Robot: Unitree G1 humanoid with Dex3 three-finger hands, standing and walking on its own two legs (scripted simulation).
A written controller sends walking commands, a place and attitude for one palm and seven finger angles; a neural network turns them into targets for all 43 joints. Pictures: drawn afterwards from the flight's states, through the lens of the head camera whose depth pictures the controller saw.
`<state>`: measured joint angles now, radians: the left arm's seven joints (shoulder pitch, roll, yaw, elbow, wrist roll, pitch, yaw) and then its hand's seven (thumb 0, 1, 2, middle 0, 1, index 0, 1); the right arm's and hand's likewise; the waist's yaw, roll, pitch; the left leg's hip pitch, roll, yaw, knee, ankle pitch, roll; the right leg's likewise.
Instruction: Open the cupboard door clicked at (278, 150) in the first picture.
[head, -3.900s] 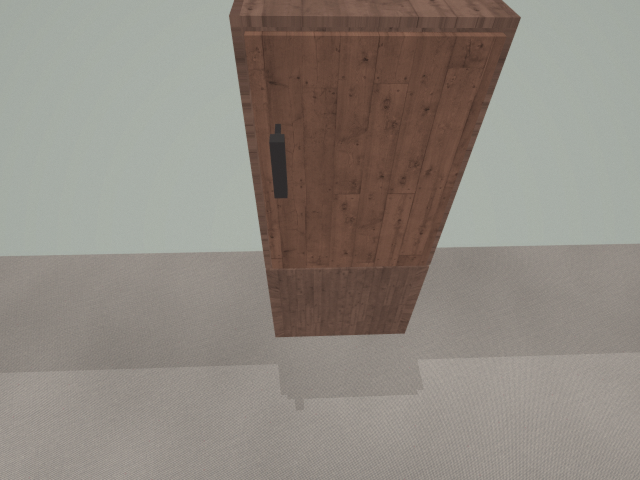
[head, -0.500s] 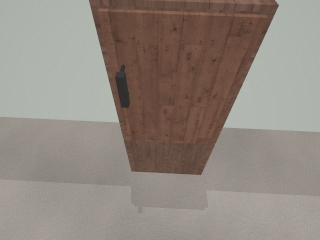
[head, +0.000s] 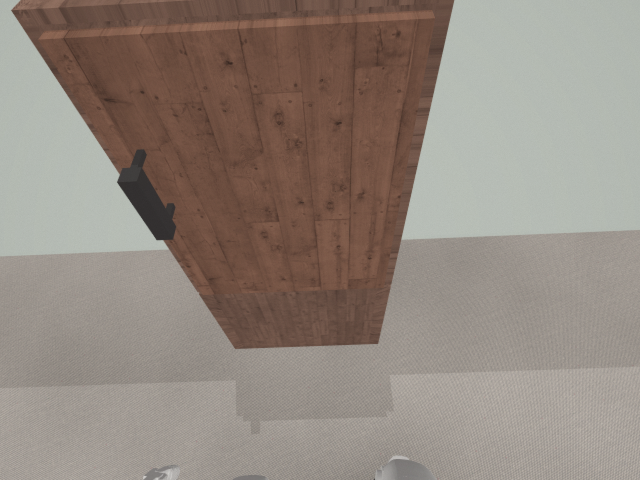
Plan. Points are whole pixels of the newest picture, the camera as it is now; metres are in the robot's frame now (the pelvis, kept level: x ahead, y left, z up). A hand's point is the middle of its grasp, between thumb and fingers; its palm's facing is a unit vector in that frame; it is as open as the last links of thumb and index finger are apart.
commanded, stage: come to a stop and stand still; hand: left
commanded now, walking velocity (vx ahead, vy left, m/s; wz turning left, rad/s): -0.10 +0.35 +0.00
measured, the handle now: (153, 195) +0.48 +0.27 +0.05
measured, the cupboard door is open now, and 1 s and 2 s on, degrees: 0 0 0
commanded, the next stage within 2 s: look again from close up in 1.08 s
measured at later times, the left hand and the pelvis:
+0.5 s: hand out of the picture -0.03 +0.22 -0.16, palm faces +0.10 -0.97 -0.23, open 7.4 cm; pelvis -0.04 +0.02 +0.02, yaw +2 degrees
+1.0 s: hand out of the picture -0.03 +0.14 -0.16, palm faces +0.07 -0.98 -0.17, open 7.3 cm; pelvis -0.02 -0.02 +0.02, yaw +2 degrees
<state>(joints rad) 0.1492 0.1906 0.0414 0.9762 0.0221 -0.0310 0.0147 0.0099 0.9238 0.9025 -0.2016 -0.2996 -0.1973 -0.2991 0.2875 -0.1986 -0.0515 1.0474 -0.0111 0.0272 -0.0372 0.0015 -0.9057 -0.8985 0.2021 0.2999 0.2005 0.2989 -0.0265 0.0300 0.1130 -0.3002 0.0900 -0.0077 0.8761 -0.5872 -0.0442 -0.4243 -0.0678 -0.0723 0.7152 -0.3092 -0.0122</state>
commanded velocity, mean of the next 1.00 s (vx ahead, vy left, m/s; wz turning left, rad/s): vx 0.03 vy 0.01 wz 0.00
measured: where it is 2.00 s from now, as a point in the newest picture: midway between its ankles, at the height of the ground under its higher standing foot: outside the picture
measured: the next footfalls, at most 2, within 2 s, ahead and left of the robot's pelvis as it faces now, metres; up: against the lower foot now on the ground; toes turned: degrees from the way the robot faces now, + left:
left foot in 0.40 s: +0.00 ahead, +0.12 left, +0.00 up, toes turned +3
right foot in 0.70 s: +0.00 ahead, -0.08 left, +0.00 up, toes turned +0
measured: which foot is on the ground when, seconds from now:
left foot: up 0.00-0.38, down 0.40-1.00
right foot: down 0.00-0.40, up 0.42-0.68, down 0.70-1.00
